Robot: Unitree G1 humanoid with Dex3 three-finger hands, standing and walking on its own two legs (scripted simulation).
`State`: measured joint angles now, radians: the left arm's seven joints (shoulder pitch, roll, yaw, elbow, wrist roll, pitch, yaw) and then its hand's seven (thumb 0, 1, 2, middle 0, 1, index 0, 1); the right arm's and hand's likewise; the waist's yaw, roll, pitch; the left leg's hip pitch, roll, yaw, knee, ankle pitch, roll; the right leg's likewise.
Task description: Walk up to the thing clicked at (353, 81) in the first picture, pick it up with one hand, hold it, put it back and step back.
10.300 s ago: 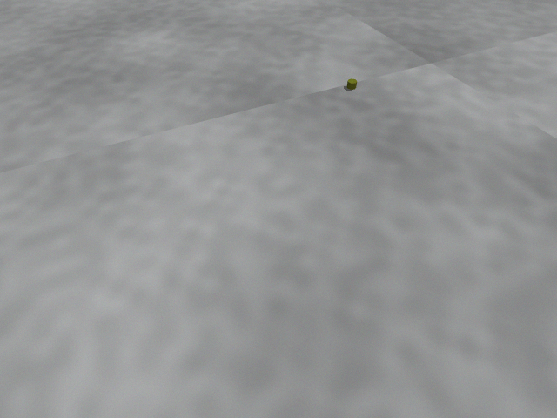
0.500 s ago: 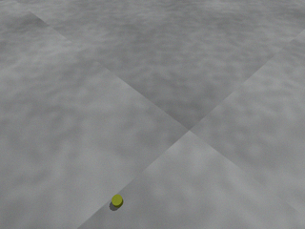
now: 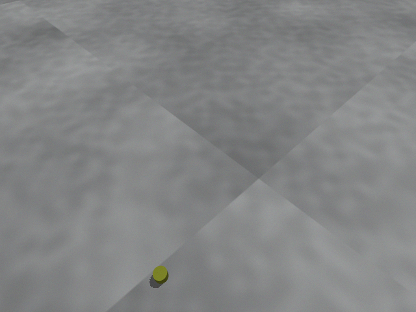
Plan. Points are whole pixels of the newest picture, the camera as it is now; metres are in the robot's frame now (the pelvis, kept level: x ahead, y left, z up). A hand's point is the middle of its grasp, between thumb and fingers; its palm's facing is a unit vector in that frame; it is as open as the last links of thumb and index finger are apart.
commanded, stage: stand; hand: left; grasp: from above
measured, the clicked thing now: (160, 274) +0.43 +0.24 -0.76
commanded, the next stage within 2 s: rise first in 0.40 s
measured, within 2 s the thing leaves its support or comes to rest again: neither
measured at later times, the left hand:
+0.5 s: hand out of the picture +0.07 +0.25 -0.16, palm faces -0.03 -0.94 -0.34, open 7.3 cm
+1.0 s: hand out of the picture +0.13 +0.26 -0.20, palm faces -0.09 -0.91 -0.40, open 13.0 cm
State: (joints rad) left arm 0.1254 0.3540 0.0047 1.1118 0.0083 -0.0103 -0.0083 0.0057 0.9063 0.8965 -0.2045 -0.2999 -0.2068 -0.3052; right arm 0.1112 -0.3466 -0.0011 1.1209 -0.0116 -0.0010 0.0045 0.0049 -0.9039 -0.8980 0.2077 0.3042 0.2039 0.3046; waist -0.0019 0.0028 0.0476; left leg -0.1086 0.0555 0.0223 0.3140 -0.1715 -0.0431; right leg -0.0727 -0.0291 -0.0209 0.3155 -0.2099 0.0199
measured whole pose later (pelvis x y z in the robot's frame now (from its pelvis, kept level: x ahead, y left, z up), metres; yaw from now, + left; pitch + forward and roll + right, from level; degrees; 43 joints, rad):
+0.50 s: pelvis +0.00 +0.00 +0.00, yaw +0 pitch -2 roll +0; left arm 0.13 0.35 0.01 1.11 0.01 -0.01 -0.01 0.01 0.91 0.90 -0.20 -0.30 -0.21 -0.31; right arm 0.12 -0.35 0.00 1.12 -0.01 0.00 0.01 0.00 -0.90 -0.90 0.21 0.30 0.20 0.30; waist 0.00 0.00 0.05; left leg -0.11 0.06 0.02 0.32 -0.17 -0.04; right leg -0.08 -0.03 -0.02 0.32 -0.21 0.02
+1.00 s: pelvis -0.02 +0.01 -0.05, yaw +0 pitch +11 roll -1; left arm 0.06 0.31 0.15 0.83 0.19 0.12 0.00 0.00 -0.30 0.92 -0.15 -0.96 -0.15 -0.96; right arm 0.24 -0.24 -0.04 0.67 0.02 -0.06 -0.01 0.01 -0.90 -0.90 0.21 0.30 0.20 0.30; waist -0.03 0.01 -0.06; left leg -0.67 0.05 0.00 0.85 -0.38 -0.03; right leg -0.62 -0.04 -0.01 0.84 -0.42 0.03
